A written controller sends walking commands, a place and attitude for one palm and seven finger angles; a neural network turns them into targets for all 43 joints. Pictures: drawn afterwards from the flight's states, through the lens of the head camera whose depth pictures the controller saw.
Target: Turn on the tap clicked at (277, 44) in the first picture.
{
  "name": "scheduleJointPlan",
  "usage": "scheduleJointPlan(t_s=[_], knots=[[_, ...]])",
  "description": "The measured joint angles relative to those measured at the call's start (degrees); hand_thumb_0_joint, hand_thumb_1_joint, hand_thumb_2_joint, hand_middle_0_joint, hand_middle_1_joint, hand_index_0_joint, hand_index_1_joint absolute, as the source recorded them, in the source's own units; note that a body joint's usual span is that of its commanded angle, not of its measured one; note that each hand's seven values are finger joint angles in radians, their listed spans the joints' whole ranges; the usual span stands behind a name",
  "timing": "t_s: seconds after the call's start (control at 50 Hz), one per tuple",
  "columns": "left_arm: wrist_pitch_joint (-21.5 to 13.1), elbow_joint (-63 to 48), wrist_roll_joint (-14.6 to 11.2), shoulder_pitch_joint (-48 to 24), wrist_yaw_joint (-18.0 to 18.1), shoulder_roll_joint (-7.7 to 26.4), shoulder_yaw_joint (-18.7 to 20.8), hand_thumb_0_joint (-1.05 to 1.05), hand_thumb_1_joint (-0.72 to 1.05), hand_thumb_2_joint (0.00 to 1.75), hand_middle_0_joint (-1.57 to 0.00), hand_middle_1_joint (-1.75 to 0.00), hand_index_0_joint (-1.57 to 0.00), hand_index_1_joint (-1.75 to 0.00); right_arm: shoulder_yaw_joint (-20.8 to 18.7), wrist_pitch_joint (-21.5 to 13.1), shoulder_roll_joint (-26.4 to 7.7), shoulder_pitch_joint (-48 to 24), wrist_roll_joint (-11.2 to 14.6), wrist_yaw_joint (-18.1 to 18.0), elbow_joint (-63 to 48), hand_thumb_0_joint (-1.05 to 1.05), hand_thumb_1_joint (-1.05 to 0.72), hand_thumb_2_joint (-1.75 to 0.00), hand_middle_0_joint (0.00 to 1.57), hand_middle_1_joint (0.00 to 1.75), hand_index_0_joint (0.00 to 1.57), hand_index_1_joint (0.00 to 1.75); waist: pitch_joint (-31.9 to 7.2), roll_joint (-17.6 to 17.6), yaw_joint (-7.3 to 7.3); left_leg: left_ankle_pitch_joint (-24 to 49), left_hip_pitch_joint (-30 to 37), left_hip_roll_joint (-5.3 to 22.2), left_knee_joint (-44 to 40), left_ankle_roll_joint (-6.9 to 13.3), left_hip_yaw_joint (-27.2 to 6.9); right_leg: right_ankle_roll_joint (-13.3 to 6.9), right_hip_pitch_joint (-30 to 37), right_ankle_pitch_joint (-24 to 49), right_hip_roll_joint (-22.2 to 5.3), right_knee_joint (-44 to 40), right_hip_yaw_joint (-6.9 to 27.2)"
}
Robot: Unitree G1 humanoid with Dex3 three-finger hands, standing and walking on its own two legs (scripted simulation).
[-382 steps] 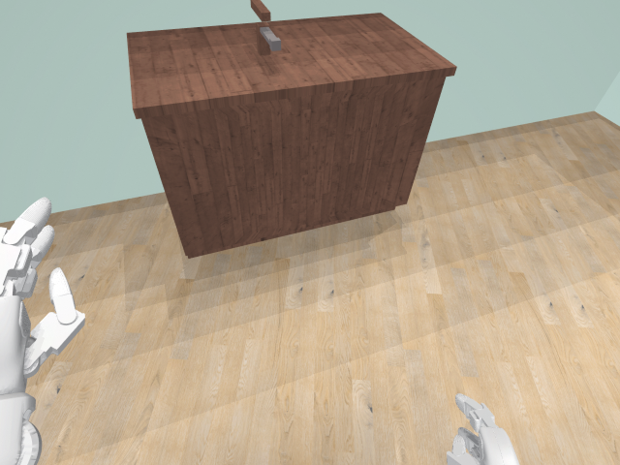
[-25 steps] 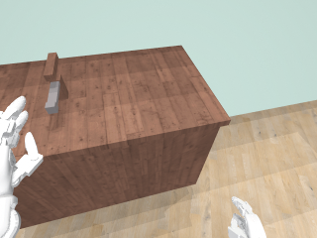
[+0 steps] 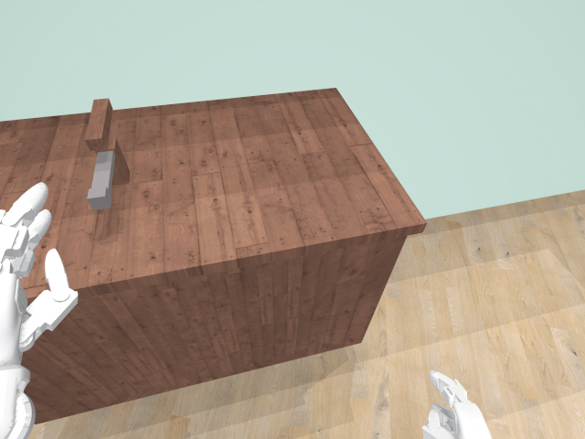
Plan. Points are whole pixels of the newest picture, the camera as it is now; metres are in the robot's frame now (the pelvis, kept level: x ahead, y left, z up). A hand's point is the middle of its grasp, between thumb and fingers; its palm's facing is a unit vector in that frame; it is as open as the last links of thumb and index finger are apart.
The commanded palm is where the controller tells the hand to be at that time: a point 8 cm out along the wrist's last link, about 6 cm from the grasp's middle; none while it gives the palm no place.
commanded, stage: shuffle to correct the standing spot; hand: left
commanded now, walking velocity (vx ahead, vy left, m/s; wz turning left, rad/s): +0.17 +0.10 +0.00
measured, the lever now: (99, 198) +0.46 +0.38 +0.04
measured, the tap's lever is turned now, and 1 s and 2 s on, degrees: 0 0 0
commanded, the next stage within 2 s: come to a stop and stand still in 0.74 s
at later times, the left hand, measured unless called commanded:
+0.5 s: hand (114, 232) +0.29 +0.24 +0.16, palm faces +0.36 -0.82 -0.44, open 7.4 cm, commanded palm +0.23 +0.28 +0.17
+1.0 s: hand (85, 185) +0.36 +0.30 +0.17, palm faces +0.39 -0.83 -0.40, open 7.4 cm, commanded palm +0.30 +0.33 +0.17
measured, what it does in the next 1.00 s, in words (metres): walks ahead: right foot, then left foot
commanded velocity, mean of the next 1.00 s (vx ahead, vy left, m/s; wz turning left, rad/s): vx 0.10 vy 0.08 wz -0.02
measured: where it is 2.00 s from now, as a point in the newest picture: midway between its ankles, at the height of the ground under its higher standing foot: outside the picture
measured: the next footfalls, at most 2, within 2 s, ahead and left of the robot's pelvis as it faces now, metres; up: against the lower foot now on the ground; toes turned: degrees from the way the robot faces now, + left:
right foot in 0.54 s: +0.15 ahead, -0.05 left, +0.00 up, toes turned -3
left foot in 0.88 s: +0.22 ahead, +0.17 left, +0.00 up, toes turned -3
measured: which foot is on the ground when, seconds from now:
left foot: down 0.00-0.54, up 0.56-0.86, down 0.88-1.00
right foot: down 0.00-0.34, up 0.36-0.52, down 0.54-1.00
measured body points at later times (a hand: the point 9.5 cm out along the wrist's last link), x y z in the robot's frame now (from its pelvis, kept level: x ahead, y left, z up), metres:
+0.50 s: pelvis +0.07 +0.01 -0.02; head +0.08 +0.00 +0.43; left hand +0.27 +0.28 +0.18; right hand +0.21 -0.22 -0.11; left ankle +0.00 +0.09 -0.74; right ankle +0.09 -0.08 -0.73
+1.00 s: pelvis +0.13 +0.06 -0.02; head +0.15 +0.07 +0.43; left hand +0.33 +0.34 +0.19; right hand +0.31 -0.17 -0.08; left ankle +0.17 +0.18 -0.74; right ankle +0.11 -0.06 -0.74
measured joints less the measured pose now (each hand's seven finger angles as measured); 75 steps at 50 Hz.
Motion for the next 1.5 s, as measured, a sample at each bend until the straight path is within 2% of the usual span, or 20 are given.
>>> scheduleJointPlan(t_s=[0.18, 0.3, 0.36, 0.44, 0.5, 0.54, 0.56, 0.62, 0.66, 0.74, 0.82, 0.88, 0.92, 0.98, 1.12, 1.3, 1.34, 1.38, 1.44, 1.5], knots=[[-0.45, 1.29, 0.34, -1.21, 0.46, -1.1, -0.19, 0.02, 0.89, 0.9, -0.21, -0.3, -0.21, -0.31, -0.4, -0.48, -0.39, 0.69, -0.06, -0.01, 0.86, 0.02, -0.9, -0.9, 0.2, 0.3, 0.2, 0.3, -1.72, 0.59, -0.46, -5.36, -1.78, 0.35, 6.92, 0.08, -0.16, -0.26, -2.03, -5.79, 0.17, 7.49, -0.07], [-1.56, -1.5, 0.12, -1.15, 0.22, -0.02, 0.68, 0.02, 0.89, 0.9, -0.21, -0.3, -0.21, -0.31, -1.36, -0.05, -1.1, -0.09, 0.58, 0.84, 1.37, 0.02, -0.91, -0.9, 0.2, 0.3, 0.2, 0.3, 0.02, -0.33, -1.36, -9.25, -2.43, -0.31, 11.52, 0.64, 0.03, 0.17, -3.13, -10.02, -0.62, 12.97, 0.17], [-1.88, -3.14, -0.19, 0.38, 0.37, 1.28, 2.54, 0.02, 0.89, 0.9, -0.21, -0.3, -0.21, -0.31, -1.45, 0.07, -0.52, -0.76, 0.72, 1.0, 0.79, 0.02, -0.91, -0.9, 0.2, 0.3, 0.2, 0.3, 1.21, -1.8, -1.54, -9.98, -0.89, -1.43, 10.95, 1.08, 1.8, -0.35, -6.41, -11.94, -1.64, 21.11, 1.01], [-1.98, -3.78, 0.2, 1.45, 0.62, 1.78, 3.14, 0.02, 0.89, 0.9, -0.21, -0.3, -0.21, -0.31, -1.29, -1.32, 0.82, 0.11, 0.34, 1.52, 0.35, 0.02, -0.91, -0.9, 0.2, 0.3, 0.2, 0.3, 1.87, -1.32, -2.2, -10.07, 1.97, -1.69, 8.55, 1.38, 2.46, -1.08, -11.44, -15.05, -1.23, 30.34, -1.94], [-2.07, -3.98, 0.39, 1.88, 0.55, 1.95, 2.82, 0.02, 0.89, 0.9, -0.21, -0.3, -0.21, -0.31, -0.57, -1.55, 1.05, 1.33, 0.27, 1.71, 0.19, 0.02, -0.91, -0.9, 0.2, 0.3, 0.2, 0.3, 1.98, -0.16, -2.72, -10.83, 3.08, -1.4, 8.39, 0.89, 1.97, -1.62, -11.04, -10.57, -0.85, 22.85, -5.44], [-2.43, -4.32, 0.54, 1.24, 0.37, 3.23, 2.82, 0.02, 0.89, 0.9, -0.21, -0.3, -0.21, -0.31, -0.45, -1.31, 0.81, 1.93, 0.35, 1.8, -0.04, 0.02, -0.9, -0.9, 0.2, 0.3, 0.2, 0.3, 2.47, 0.7, -3.59, -12.94, 0.26, -0.92, 15.61, 0.59, 0.83, -3.76, -8.06, -5.74, -0.45, 15.25, -7.09], [-2.93, -4.06, 0.45, 0.29, 0.07, 3.16, 2.66, 0.02, 0.89, 0.9, -0.22, -0.3, -0.21, -0.31, -0.69, -0.99, 0.41, 1.34, 0.37, 2.0, 0.7, 0.02, -0.9, -0.9, 0.2, 0.3, 0.2, 0.3, 3.22, 1.53, -3.58, -13.17, -3.0, -0.59, 23.48, 0.25, -0.37, -4.75, -7.96, -6.47, -0.18, 16.19, -7.91], [-4.15, -3.42, -0.39, 0.18, -0.81, 1.38, 2.81, 0.02, 0.89, 0.9, -0.22, -0.3, -0.21, -0.31, -1.44, 0.68, -0.74, -0.58, 0.4, 3.18, 2.94, 0.02, -0.91, -0.9, 0.2, 0.3, 0.2, 0.3, 4.4, 2.17, -2.14, -11.45, -12.1, -1.5, 43.43, -1.4, -3.69, -4.77, -6.78, -8.05, 0.42, 16.4, -7.31], [-4.73, -3.19, -0.2, 1.49, -0.96, 0.4, 3.18, 0.02, 0.89, 0.9, -0.22, -0.3, -0.21, -0.31, -1.65, 1.26, -1.22, -1.09, 0.48, 3.52, 3.23, 0.02, -0.91, -0.9, 0.2, 0.3, 0.2, 0.3, 4.44, 1.76, -1.49, -8.5, -16.48, -0.39, 46.99, -2.1, -4.38, -4.08, -5.63, -7.03, 0.47, 14.03, -6.33], [-4.79, -3.41, 0.36, 2.24, -0.51, 0.38, 3.04, 0.02, 0.89, 0.9, -0.22, -0.3, -0.21, -0.31, -2.12, 0.55, -1.6, -1.14, 0.16, 2.77, 2.71, 0.02, -0.91, -0.9, 0.2, 0.3, 0.2, 0.3, 4.68, -0.52, -0.66, -4.63, -17.7, 2.69, 32.87, -1.87, -3.81, -3.3, -3.78, -5.44, -1.21, 10.18, -4.7], [-4.4, -4.83, 0.53, 2.29, 0.16, 0.74, 2.53, 0.02, 0.89, 0.9, -0.22, -0.3, -0.21, -0.31, -2.81, -1.52, -2.27, -1.04, 0.01, 1.87, 1.79, 0.02, -0.91, -0.9, 0.2, 0.3, 0.2, 0.3, 4.96, -2.35, -0.24, -1.04, -10.47, 2.7, 13.07, -1.32, -0.86, -1.48, -2.52, -6.67, -3.62, 10.75, -3.08], [-4.11, -5.89, 0.54, 1.64, 0.11, 0.97, 2.42, 0.02, 0.89, 0.9, -0.22, -0.3, -0.21, -0.31, -3.79, -2.27, -3.27, -1.09, 0.48, 1.41, 0.35, 0.02, -0.91, -0.9, 0.2, 0.3, 0.2, 0.3, 4.07, -0.84, -0.54, 1.8, -5.56, 2.57, 6.18, -0.96, -0.76, 0.12, -2.93, -9.31, -3.58, 14.15, -2.94], [-3.89, -5.1, 0.42, -0.32, -0.01, 1.95, 3.0, 0.02, 0.89, 0.9, -0.22, -0.3, -0.21, -0.31, -3.99, -2.0, -2.09, -2.39, 1.04, 0.99, 0.55, 0.02, -0.91, -0.9, 0.2, 0.3, 0.19, 0.3, 4.36, -2.46, -0.36, 0.66, -5.64, 1.43, 8.04, -1.88, 0.22, 0.66, -3.62, -11.04, -4.74, 16.87, -1.52], [-2.46, -3.33, 0.51, -2.59, -0.11, 2.83, 3.86, 0.02, 0.89, 0.9, -0.22, -0.3, -0.21, -0.31, -2.75, -2.17, 0.43, -3.21, 0.96, 0.88, 0.13, 0.02, -0.91, -0.9, 0.19, 0.3, 0.19, 0.3, 3.74, -4.11, -0.72, -0.46, -5.64, 0.28, 7.94, -1.97, 0.76, 0.27, -4.3, -14.22, -4.04, 19.1, 0.04], [-0.73, -7.1, 0.24, 0.04, -0.26, 1.06, 2.03, 0.02, 0.89, 0.9, -0.21, -0.3, -0.21, -0.31, 1.62, -2.55, 3.77, -2.73, 0.45, 1.95, -0.22, 0.02, -0.91, -0.9, 0.2, 0.3, 0.2, 0.3, 2.69, -1.44, -0.78, 0.78, -4.98, 2.56, 4.81, -2.37, -0.98, -0.4, 0.73, -6.75, -0.22, 6.46, -1.36], [2.48, -3.98, -0.97, -0.2, 0.19, 1.15, 1.29, 0.02, 0.89, 0.9, -0.22, -0.3, -0.21, -0.31, 1.98, -0.75, 2.7, -2.64, 0.55, 0.33, 0.27, 0.02, -0.9, -0.9, 0.2, 0.3, 0.2, 0.3, 1.42, -0.01, 0.09, 2.55, -4.14, 3.48, 1.55, -2.81, -1.08, -0.73, 2.39, -3.88, 0.89, 1.21, -1.42], [1.35, -0.11, 2.41, -7.5, -2.51, 4.78, 2.95, 0.02, 0.89, 0.9, -0.22, -0.3, -0.21, -0.31, 0.43, -2.45, 1.88, -1.6, -0.4, 0.19, 0.5, 0.02, -0.9, -0.9, 0.2, 0.3, 0.2, 0.3, 1.88, -0.12, 2.12, 2.58, -5.72, 3.96, 2.65, -2.85, -1.64, -0.99, 1.42, -3.55, 1.39, 1.37, -1.94], [-0.69, 5.05, 1.6, -13.21, -2.94, 6.21, 5.28, 0.02, 0.89, 0.9, -0.22, -0.3, -0.21, -0.31, -0.36, -2.98, 0.73, -2.1, 0.14, 1.08, 1.24, 0.02, -0.9, -0.9, 0.2, 0.3, 0.2, 0.3, 2.68, -0.49, 3.15, 3.02, -6.07, 4.14, 2.56, -2.98, -1.04, -1.19, 0.23, -3.39, 1.48, 2.33, -1.33], [-0.52, 4.19, -0.15, -11.56, -1.77, 3.24, 5.87, 0.02, 0.89, 0.9, -0.21, -0.3, -0.21, -0.31, -1.75, -3.63, -1.4, -2.71, 0.91, 2.78, -0.01, 0.02, -0.9, -0.9, 0.2, 0.3, 0.2, 0.3, 3.69, 0.32, 1.39, 3.09, -5.84, 3.85, 2.73, -2.51, 0.18, -0.66, -0.53, -3.63, 1.04, 3.82, -0.18], [-1.74, -0.44, -0.56, -4.37, -1.97, 1.08, 2.64, 0.02, 0.9, 0.9, -0.21, -0.3, -0.2, -0.31, -2.57, -4.07, -2.39, -2.35, 1.22, 2.87, -0.83, 0.02, -0.91, -0.9, 0.2, 0.3, 0.2, 0.3, 3.51, 0.55, -0.77, 2.74, -5.74, 3.45, 3.03, -2.03, 0.75, -0.17, -0.65, -3.96, 0.58, 4.33, 0.37]])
